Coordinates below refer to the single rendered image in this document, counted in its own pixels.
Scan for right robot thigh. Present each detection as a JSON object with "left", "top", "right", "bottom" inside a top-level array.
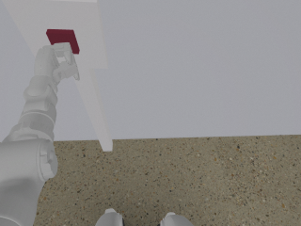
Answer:
[{"left": 160, "top": 215, "right": 194, "bottom": 226}]

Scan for left robot hand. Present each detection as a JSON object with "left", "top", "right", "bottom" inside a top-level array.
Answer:
[{"left": 34, "top": 42, "right": 80, "bottom": 85}]

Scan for left robot upper arm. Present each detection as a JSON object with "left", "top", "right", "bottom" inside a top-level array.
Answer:
[{"left": 0, "top": 137, "right": 58, "bottom": 226}]

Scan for robot left forearm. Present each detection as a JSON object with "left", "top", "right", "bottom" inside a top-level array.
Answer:
[{"left": 0, "top": 75, "right": 58, "bottom": 144}]

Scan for panel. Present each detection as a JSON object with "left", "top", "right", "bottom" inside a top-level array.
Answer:
[{"left": 2, "top": 0, "right": 113, "bottom": 152}]

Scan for robot right shin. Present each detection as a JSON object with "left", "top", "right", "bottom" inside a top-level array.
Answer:
[{"left": 165, "top": 212, "right": 176, "bottom": 218}]

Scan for button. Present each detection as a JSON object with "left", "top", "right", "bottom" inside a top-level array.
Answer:
[{"left": 46, "top": 29, "right": 80, "bottom": 55}]

